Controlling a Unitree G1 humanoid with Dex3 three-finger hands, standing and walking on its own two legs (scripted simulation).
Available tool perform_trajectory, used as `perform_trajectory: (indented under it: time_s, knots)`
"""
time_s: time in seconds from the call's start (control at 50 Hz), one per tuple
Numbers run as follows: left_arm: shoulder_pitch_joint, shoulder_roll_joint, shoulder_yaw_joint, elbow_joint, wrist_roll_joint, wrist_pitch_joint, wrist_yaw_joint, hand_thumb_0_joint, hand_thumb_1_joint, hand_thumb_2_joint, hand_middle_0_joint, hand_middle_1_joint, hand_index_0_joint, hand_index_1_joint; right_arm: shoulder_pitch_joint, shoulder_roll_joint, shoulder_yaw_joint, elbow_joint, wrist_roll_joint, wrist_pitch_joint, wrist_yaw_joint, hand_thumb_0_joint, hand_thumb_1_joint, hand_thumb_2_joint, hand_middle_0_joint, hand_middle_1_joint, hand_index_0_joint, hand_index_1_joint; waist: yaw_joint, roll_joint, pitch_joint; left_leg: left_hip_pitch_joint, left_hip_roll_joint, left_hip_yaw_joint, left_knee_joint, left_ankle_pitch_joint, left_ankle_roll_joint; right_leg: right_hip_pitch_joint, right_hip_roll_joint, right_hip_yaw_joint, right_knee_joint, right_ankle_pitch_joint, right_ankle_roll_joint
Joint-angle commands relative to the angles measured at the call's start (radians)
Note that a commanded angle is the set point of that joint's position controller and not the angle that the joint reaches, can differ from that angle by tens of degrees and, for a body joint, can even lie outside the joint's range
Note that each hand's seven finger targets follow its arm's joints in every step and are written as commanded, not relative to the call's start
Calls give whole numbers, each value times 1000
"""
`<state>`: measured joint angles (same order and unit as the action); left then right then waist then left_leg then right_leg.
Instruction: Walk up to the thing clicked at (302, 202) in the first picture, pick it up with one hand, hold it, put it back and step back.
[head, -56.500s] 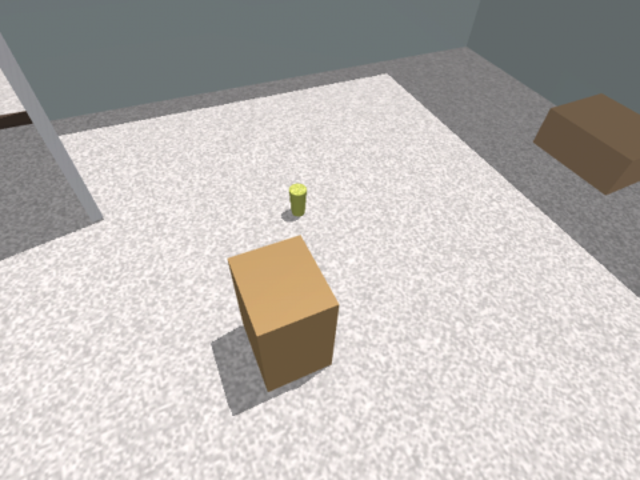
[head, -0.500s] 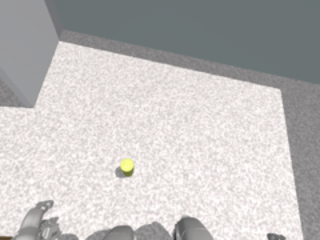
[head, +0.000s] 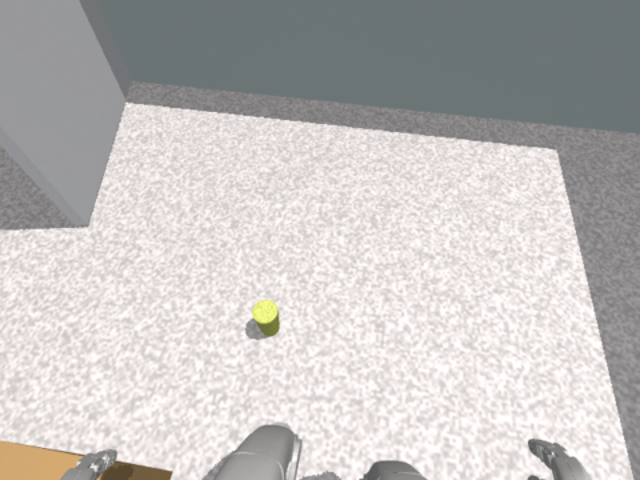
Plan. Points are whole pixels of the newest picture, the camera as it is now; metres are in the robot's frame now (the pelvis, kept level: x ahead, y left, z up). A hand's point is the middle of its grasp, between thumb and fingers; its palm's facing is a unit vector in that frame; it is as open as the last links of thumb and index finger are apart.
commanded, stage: step back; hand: left
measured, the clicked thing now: (267, 319) +0.56 +0.19 -0.69
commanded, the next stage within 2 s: none
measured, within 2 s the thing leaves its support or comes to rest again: neither
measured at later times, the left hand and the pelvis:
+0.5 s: hand out of the picture -0.05 +0.28 -0.15, palm faces +0.01 -0.93 -0.37, open 7.4 cm; pelvis -0.14 +0.00 +0.00, yaw +0 degrees
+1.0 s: hand out of the picture -0.20 +0.25 -0.14, palm faces +0.07 -0.91 -0.41, open 7.4 cm; pelvis -0.32 -0.03 -0.01, yaw +5 degrees
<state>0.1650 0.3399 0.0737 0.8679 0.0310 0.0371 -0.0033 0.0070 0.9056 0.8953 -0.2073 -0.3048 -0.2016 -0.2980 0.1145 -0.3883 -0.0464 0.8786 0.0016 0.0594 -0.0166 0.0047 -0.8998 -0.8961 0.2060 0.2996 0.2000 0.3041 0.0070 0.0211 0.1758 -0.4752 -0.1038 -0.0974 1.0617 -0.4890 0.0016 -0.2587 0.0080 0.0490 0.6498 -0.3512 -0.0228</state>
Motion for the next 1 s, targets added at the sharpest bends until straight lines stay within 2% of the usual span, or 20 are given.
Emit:
perform_trajectory:
  time_s: [0.0,0.08,0.16,0.18,0.2,0.22,0.24,0.3,0.46,0.56,0.58,0.6,0.62,0.64,0.68,0.82,0.92,0.94,0.96,0.98]
  knots:
    - [-115,259,72,-159,4,-32,37,0,900,900,-200,-300,-200,-300,92,-188,-48,-68,9,-40,-18,0,-900,-900,200,300,200,300,-23,-159,-177,13,-5,-47,89,-12,-11,71,-229,167,-180,609,-195]
    - [5,246,62,-149,4,-20,41,0,900,900,-200,-300,-200,-300,46,-161,-41,-94,-5,-45,-19,0,-900,-900,200,300,200,300,44,-205,-209,-9,42,22,-221,-43,-18,259,-236,170,-113,691,-195]
    - [-46,275,56,-178,-17,-3,29,0,900,900,-200,-300,-200,-300,157,-162,-56,-55,-19,-61,-9,0,-900,-900,200,300,200,300,-27,-184,-262,241,73,103,-643,306,10,143,-198,134,1,562,-123]
    - [-33,238,46,-186,-19,4,25,0,900,900,-200,-300,-200,-300,136,-201,-71,-60,-32,-66,-10,0,-900,-900,200,300,200,300,-13,-95,-257,315,159,-32,-654,419,39,15,-144,125,40,374,-74]
    - [-15,198,38,-192,-26,5,23,0,900,900,-200,-300,-200,-300,107,-291,-91,-78,-43,-67,-5,0,-900,-900,200,300,200,300,-9,131,-247,375,373,-317,-687,550,138,-168,12,47,198,50,-17]
    - [-88,230,58,-191,-25,5,40,0,900,900,-200,-300,-200,-300,89,-365,-100,-91,-34,-65,2,0,-900,-900,200,300,200,300,-65,223,-215,223,501,-432,-719,699,278,-158,93,74,399,-317,2]
    - [-91,241,60,-178,-15,8,48,0,900,900,-200,-300,-200,-300,68,-337,-100,-83,-37,-67,-2,0,-900,-900,200,300,200,300,-54,150,-188,185,498,-406,-710,662,297,-167,92,158,538,-307,-5]
    - [3,233,63,-136,-29,6,38,0,900,900,-200,-300,-200,-300,-10,-241,-69,-107,-35,-69,-16,0,-900,-900,200,300,200,300,14,109,-173,267,364,-175,-635,713,218,-241,94,157,631,-179,1]
    - [28,215,65,-136,-15,-3,20,0,900,900,-200,-300,-200,-300,60,-244,-76,-138,-35,-60,-15,0,-900,-900,200,300,200,300,-45,161,-224,388,370,-144,-593,679,261,-178,44,43,319,-181,54]
    - [214,211,73,-41,-7,-10,5,0,900,900,-200,-300,-200,-300,-40,-268,-78,-167,-24,-29,-9,0,-900,-900,200,300,200,300,42,178,-293,168,306,-81,-521,426,148,143,10,-55,-170,60,-10]
    - [200,247,82,-52,8,-17,6,0,900,900,-200,-300,-200,-300,-15,-219,-64,-164,-15,-24,-8,0,-900,-900,200,300,200,300,30,64,-249,30,231,-57,-424,265,89,177,-46,86,-231,37,-30]
    - [159,352,107,-82,18,-22,5,0,900,900,-200,-300,-200,-300,2,-149,-45,-184,-6,-26,-11,0,-900,-900,200,300,200,300,20,-234,-199,-181,35,14,-213,-6,13,159,-267,415,-304,4,-114]
    - [74,443,121,-129,19,-18,10,0,900,900,-200,-300,-200,-300,-62,-187,-63,-189,-12,-24,-30,0,-900,-900,200,300,200,300,78,-308,-139,-86,16,-50,35,-134,-12,-143,-458,571,-381,53,-289]
    - [16,397,107,-147,9,-26,17,0,900,900,-200,-300,-200,-300,-55,-222,-72,-170,-8,-24,-29,0,-900,-900,200,300,200,300,38,-215,-85,-34,34,-115,144,-81,-12,-232,-429,510,-376,87,-286]
    - [-117,299,81,-157,9,-29,26,0,900,900,-200,-300,-200,-300,64,-195,-60,-112,2,-29,-23,0,-900,-900,200,300,200,300,-52,-123,-80,-11,-21,-90,184,37,0,-182,-242,197,-257,282,-171]
    - [39,275,74,-156,13,-21,47,0,900,900,-200,-300,-200,-300,46,-167,-44,-126,-17,-43,-20,0,-900,-900,200,300,200,300,57,-212,-186,-41,45,11,-134,-60,-27,199,-281,185,-149,542,-197]
    - [-34,282,54,-176,-10,3,37,0,900,900,-200,-300,-200,-300,183,-175,-61,-56,-24,-45,-9,0,-900,-900,200,300,200,300,-12,-170,-243,253,72,108,-605,246,26,58,-231,125,-38,424,-114]
    - [-13,253,42,-181,-10,6,33,0,900,900,-200,-300,-200,-300,177,-217,-75,-58,-32,-47,-9,0,-900,-900,200,300,200,300,-7,-78,-245,323,176,-51,-644,293,73,-67,-173,98,38,274,-64]
    - [-20,207,30,-193,-20,4,31,0,900,900,-200,-300,-200,-300,133,-318,-92,-79,-40,-47,-5,0,-900,-900,200,300,200,300,-8,157,-234,327,405,-357,-695,422,186,-237,-2,-19,223,-39,-2]
    - [-99,254,61,-194,-16,5,46,0,900,900,-200,-300,-200,-300,102,-386,-100,-99,-33,-46,2,0,-900,-900,200,300,200,300,-64,215,-202,135,530,-478,-743,515,324,-181,52,38,448,-330,19]
